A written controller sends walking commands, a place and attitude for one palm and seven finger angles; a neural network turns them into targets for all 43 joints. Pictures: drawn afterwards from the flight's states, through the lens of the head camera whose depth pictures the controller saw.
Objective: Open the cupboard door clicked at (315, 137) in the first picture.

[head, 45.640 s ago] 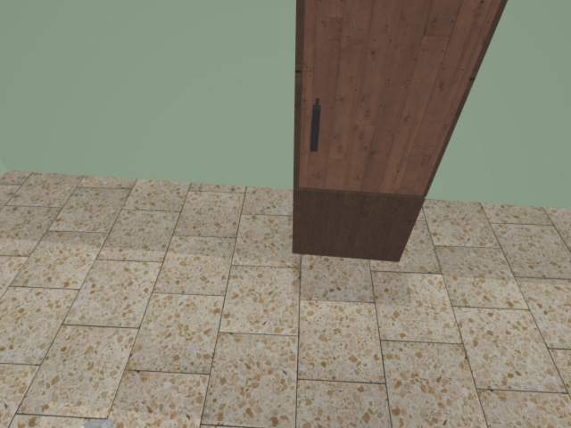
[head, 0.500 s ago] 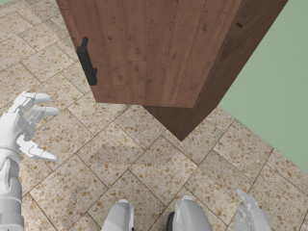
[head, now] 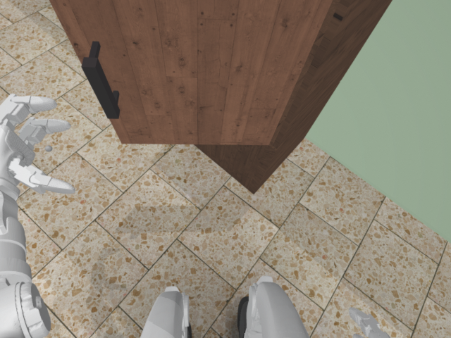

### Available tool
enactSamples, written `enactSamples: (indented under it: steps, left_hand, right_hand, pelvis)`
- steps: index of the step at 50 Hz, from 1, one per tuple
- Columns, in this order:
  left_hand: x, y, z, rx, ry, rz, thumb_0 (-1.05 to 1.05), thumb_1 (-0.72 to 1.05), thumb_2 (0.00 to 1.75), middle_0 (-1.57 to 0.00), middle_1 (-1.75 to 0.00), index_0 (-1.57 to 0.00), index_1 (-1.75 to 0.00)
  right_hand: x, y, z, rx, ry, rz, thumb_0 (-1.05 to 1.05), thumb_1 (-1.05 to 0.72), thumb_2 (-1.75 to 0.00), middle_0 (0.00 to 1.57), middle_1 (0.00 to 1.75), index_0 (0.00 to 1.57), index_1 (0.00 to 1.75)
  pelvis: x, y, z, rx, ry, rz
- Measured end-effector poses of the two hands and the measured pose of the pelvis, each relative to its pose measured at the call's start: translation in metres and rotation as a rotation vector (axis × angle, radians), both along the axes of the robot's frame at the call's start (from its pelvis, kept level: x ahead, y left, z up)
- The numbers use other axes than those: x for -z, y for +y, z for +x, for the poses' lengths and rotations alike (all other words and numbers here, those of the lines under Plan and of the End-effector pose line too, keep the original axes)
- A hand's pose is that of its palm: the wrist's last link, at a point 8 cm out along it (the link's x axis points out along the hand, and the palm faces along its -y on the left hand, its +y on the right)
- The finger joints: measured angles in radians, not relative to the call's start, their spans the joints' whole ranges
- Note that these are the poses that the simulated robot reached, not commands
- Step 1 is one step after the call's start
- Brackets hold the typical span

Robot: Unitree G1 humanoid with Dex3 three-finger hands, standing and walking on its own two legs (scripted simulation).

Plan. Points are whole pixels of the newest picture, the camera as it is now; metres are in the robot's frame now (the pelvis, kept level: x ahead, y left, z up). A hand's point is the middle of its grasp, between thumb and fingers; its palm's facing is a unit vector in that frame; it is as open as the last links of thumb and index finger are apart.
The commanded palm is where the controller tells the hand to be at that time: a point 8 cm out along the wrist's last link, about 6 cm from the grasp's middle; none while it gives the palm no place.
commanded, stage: move the hooked fingers beside the handle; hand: left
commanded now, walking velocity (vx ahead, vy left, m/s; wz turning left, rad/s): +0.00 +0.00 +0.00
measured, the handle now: (105, 82) +0.56 +0.23 +0.03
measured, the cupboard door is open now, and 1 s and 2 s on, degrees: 43 43 43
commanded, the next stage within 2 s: slide the fingers in behind the handle in 1.50 s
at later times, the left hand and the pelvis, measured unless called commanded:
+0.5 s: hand (57, 115) +0.48 +0.29 +0.04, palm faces +0.02 -1.00 -0.03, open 14.0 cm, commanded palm +0.47 +0.33 +0.04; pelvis -0.01 +0.00 -0.01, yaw -1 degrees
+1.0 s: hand (62, 101) +0.51 +0.30 +0.03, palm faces +0.03 -1.00 -0.04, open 14.0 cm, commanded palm +0.50 +0.32 +0.03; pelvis +0.00 +0.01 -0.02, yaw -2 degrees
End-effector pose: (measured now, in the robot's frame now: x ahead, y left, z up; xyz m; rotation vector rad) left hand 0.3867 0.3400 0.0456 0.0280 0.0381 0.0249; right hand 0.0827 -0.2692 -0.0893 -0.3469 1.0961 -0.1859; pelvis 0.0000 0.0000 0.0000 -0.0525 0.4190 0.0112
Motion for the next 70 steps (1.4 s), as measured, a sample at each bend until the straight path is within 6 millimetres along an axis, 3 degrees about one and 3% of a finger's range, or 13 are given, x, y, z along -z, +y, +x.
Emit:
enactSamples:
  steps: [15,36,43,52,70]
  left_hand:
    - [0.005,0.003,0.037,-0.004,0.008,-0.008,-0.01,-0.5,0.3,-0.3,-1.2,-0.3,-1.2]
    - [0.003,0.006,0.098,0.002,0.002,0.003,-0.01,-0.5,0.3,-0.3,-1.2,-0.3,-1.2]
    - [0.01,0.005,0.108,0.01,0.03,-0.006,-0.01,-0.5,0.3,-0.3,-1.2,-0.3,-1.2]
    - [0.012,0.011,0.102,-0.006,0.015,0.003,-0.01,-0.5,0.3,-0.3,-1.2,-0.3,-1.2]
    - [0.008,-0.001,0.096,-0.004,0.027,0.005,-0.01,-0.5,0.3,-0.3,-1.2,-0.3,-1.2]
  right_hand:
    - [0.008,-0.001,-0.021,0.02,0.101,-0.018,0.01,-0.9,-0.9,0.2,0.3,0.2,0.3]
    - [0.014,0.002,-0.076,0.095,0.273,-0.043,0.0,-0.9,-0.9,0.2,0.3,0.2,0.3]
    - [0.013,0.009,-0.088,0.12,0.322,-0.031,0.0,-0.9,-0.9,0.2,0.3,0.2,0.3]
    - [0.009,0.016,-0.083,0.131,0.334,-0.013,0.0,-0.9,-0.9,0.2,0.3,0.2,0.3]
    - [0.005,0.01,-0.046,0.092,0.241,-0.017,0.0,-0.9,-0.9,0.2,0.3,0.2,0.3]
  pelvis:
    - [0.008,0.001,-0.004,-0.001,0.031,-0.011]
    - [0.022,0.006,-0.01,0.005,0.1,-0.037]
    - [0.021,0.009,-0.008,0.013,0.115,-0.039]
    - [0.017,0.011,-0.002,0.016,0.112,-0.044]
    - [0.009,0.009,0.004,0.006,0.085,-0.039]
